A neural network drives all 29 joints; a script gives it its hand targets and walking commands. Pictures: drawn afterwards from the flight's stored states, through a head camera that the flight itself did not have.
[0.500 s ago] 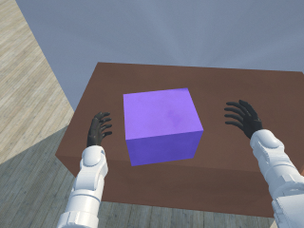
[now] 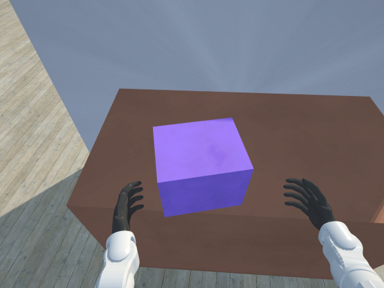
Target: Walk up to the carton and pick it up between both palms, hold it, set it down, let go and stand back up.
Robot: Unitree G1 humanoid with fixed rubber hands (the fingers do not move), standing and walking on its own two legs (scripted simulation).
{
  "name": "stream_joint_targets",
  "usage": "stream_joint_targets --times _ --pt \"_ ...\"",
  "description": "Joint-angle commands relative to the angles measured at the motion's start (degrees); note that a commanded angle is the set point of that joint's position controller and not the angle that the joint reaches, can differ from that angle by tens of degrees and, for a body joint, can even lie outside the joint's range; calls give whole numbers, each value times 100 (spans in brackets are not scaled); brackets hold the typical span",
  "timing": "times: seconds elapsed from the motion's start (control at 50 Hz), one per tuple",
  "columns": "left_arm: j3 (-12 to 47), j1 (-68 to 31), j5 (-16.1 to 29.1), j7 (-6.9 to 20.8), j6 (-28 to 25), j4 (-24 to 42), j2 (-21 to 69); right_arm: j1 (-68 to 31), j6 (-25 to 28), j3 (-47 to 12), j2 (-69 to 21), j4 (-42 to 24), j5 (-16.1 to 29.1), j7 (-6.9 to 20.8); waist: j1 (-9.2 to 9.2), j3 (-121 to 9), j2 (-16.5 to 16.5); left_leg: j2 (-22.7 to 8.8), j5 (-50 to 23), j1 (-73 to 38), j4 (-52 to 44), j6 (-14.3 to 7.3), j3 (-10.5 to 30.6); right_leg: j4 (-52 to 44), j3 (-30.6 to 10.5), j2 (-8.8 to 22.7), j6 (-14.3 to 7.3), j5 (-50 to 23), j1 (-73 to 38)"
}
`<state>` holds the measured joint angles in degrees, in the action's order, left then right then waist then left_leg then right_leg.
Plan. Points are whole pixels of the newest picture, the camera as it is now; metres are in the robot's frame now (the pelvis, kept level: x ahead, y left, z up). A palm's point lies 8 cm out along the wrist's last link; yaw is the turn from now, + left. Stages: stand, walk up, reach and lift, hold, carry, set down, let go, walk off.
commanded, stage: set down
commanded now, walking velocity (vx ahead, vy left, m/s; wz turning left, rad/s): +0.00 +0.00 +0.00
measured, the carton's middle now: (198, 167) +0.44 +0.01 -0.05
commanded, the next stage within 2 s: let go in 1.60 s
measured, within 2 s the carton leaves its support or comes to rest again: neither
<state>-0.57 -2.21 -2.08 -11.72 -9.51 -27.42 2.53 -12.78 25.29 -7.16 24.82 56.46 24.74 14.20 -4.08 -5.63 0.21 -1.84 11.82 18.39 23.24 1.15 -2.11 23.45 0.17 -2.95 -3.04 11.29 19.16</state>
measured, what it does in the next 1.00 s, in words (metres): stands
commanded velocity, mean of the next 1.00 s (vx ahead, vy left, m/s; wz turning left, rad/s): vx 0.00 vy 0.00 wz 0.00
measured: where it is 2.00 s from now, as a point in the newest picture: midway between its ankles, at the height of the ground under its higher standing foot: outside the picture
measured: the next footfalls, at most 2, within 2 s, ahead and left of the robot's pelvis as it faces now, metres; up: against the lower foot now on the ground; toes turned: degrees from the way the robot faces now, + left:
none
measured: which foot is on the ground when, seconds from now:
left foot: down 0.00-1.00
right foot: down 0.00-1.00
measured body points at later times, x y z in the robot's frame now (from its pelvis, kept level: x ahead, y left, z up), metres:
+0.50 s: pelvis +0.00 -0.01 -0.01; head +0.01 -0.01 +0.44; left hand +0.22 +0.17 -0.04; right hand +0.24 -0.26 -0.05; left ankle -0.01 +0.13 -0.74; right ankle +0.00 -0.09 -0.74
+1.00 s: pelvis +0.01 +0.01 +0.00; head +0.01 +0.01 +0.45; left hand +0.21 +0.21 -0.06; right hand +0.21 -0.24 -0.06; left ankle -0.01 +0.13 -0.74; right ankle +0.00 -0.09 -0.74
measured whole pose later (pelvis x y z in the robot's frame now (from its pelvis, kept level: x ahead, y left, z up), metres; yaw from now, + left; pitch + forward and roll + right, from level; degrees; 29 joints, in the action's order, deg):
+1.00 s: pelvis +0.01 +0.01 +0.00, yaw +0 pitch +0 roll +0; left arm 1.3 10.4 -0.4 -9.2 -7.8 -29.6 -3.3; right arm 3.4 25.7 -5.9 21.1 54.6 17.8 12.3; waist -2.7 -0.7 0.6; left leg -0.9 14.7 8.8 23.8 0.3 -2.3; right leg 24.3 -1.3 -2.5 -2.1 14.2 9.8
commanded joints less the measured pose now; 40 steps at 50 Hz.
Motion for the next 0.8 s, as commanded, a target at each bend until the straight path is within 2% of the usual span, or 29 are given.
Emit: stream_joint_targets --times 0.0,0.02,0.04,0.06,0.08,0.14,0.2,0.22,0.24,0.26,0.28,0.3,0.32,0.34,0.36,0.38,0.4,0.44,0.46,0.48,0.52,0.56,0.62,0.64,0.66,0.72,0.74,0.76,0.78 --pt "29 -413 -160 -67 -403 768 18 -600 501 125 1173 -299 212 53 27 -1016 452 76 -1390 -462 -27 -20 122 -9 -313 23 -94 -1562 -1144" --pt "66 -125 -194 -82 -457 772 97 -266 549 60 1103 -226 265 86 31 -816 440 73 -1324 -469 -36 -27 124 -30 -323 39 -108 -1420 -1119" --pt "104 -535 -109 -105 -532 880 -21 -613 591 105 1114 -364 283 100 20 -874 403 85 -1095 -341 -36 -39 103 -25 -346 72 -97 -1126 -993" --pt "155 -170 -151 -142 -583 839 69 -214 609 -39 1071 -246 370 146 -46 -728 321 73 -1126 -351 -7 -25 108 -4 -369 86 -133 -1080 -1036" --pt "180 -420 -99 -159 -628 871 -12 -464 652 28 1103 -382 382 160 -10 -762 326 89 -939 -251 7 -22 82 -8 -395 112 -119 -848 -932" --pt "198 -260 -80 -173 -725 727 -33 -232 713 -103 1034 -348 478 195 -49 -631 371 114 -665 -22 105 -48 53 45 -535 210 -86 -560 -989" --pt "159 -240 -41 -154 -803 637 -132 -150 796 -158 995 -351 538 179 -64 -666 429 158 -474 258 197 -61 29 127 -688 311 -5 -473 -1167" --pt "149 135 -76 -123 -806 438 -75 216 812 -214 939 -228 520 163 -22 -531 563 169 -477 283 232 -76 25 117 -746 337 30 -545 -1302" --pt "116 -153 -11 -117 -869 586 -190 -12 873 -134 957 -477 500 134 -44 -755 579 190 -422 427 268 -70 8 144 -808 386 81 -530 -1344" --pt "140 164 -50 -117 -879 421 -103 259 889 -188 959 -288 491 137 -31 -606 622 179 -443 418 276 -65 33 175 -807 374 77 -594 -1407" --pt "121 72 -28 -96 -904 440 -175 194 928 -127 947 -362 462 99 11 -634 675 201 -413 475 314 -64 23 183 -832 395 113 -638 -1416" --pt "84 128 -15 -86 -936 435 -211 244 965 -152 923 -456 460 68 -24 -695 729 213 -409 536 342 -71 12 202 -887 425 142 -717 -1534" --pt "72 211 -29 -41 -939 237 -208 365 975 -133 895 -351 384 19 74 -595 831 227 -354 584 349 -84 12 191 -935 446 188 -810 -1583" --pt "23 221 -37 -10 -949 224 -249 386 997 -127 871 -338 343 -18 59 -589 855 235 -373 576 344 -91 6 192 -944 457 210 -898 -1653" --pt "7 -176 54 -14 -971 289 -375 -11 1025 -30 920 -476 317 -58 69 -657 850 246 -283 635 354 -82 -1 204 -940 458 238 -854 -1583" --pt "-1 277 2 35 -915 -14 -289 443 978 -173 802 -184 266 -86 90 -421 930 251 -317 528 361 -80 0 188 -952 451 231 -951 -1635" --pt "-30 -29 72 58 -949 199 -425 227 1000 -59 778 -410 241 -137 96 -558 902 263 -287 543 359 -74 0 167 -965 474 248 -893 -1611" --pt "-47 115 79 88 -958 68 -485 354 995 -99 715 -287 172 -187 87 -391 895 271 -307 467 379 -71 3 142 -977 481 256 -912 -1605" --pt "-71 49 108 73 -1015 265 -526 282 1027 -50 731 -390 191 -199 43 -479 833 254 -396 416 388 -55 20 169 -940 469 249 -958 -1604" --pt "-42 218 86 102 -990 87 -509 444 1009 -91 687 -229 143 -216 106 -337 831 263 -375 336 368 -48 18 132 -930 467 235 -964 -1603" --pt "-8 232 92 111 -953 89 -525 457 981 -141 651 -51 146 -210 84 -300 590 242 -487 46 329 1 47 146 -787 403 145 -937 -1373" --pt "13 291 138 140 -905 152 -581 524 945 -118 626 -134 99 -218 94 -296 518 234 -557 -202 332 13 67 87 -728 378 108 -811 -1188" --pt "146 506 141 194 -696 80 -587 724 809 -89 613 82 -12 -206 184 -134 254 196 -836 -786 301 65 123 -34 -507 261 -46 -722 -780" --pt "162 486 183 156 -688 425 -606 672 819 9 700 -133 0 -172 134 -314 152 150 -1015 -962 296 92 169 -29 -409 200 -92 -698 -660" --pt "238 534 168 142 -621 377 -587 732 770 34 712 -2 -38 -147 191 -185 57 135 -1087 -1122 295 115 189 -66 -343 165 -143 -632 -510" --pt "311 595 229 111 -484 494 -600 728 657 191 761 -212 -183 -92 190 -176 34 77 -1126 -1319 214 128 222 -164 -236 121 -202 -453 -334" --pt "349 583 265 49 -478 740 -588 667 661 299 861 -379 -182 -46 166 -285 -11 36 -1213 -1398 176 145 247 -159 -167 75 -226 -412 -301" --pt "345 675 238 141 -332 255 -656 823 516 216 668 -119 -335 -96 277 55 121 82 -993 -1332 128 94 199 -248 -230 132 -205 -385 -359" --pt "280 594 256 96 -326 650 -682 719 505 342 767 -466 -363 -72 134 -163 87 45 -976 -1328 37 88 199 -222 -173 108 -205 -318 -390"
